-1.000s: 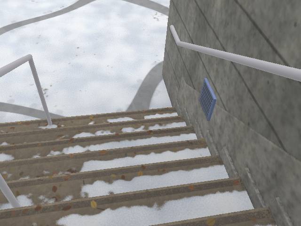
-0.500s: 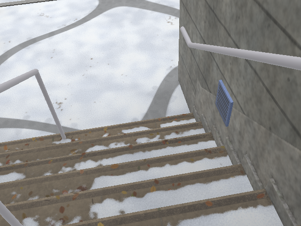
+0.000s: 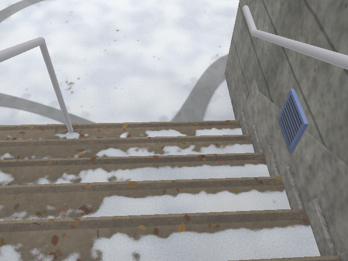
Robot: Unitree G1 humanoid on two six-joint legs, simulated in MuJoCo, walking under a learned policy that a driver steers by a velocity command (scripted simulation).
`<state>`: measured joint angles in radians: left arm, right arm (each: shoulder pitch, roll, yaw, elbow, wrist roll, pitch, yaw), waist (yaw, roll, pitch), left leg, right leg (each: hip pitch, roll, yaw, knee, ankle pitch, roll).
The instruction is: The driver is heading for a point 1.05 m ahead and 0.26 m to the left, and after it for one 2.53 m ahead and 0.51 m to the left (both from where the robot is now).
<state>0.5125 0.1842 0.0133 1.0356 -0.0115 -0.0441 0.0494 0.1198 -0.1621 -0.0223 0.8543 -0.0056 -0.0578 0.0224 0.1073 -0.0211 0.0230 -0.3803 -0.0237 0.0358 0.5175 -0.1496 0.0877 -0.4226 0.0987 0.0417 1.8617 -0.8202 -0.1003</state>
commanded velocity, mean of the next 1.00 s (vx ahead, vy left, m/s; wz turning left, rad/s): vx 0.50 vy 0.00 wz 0.20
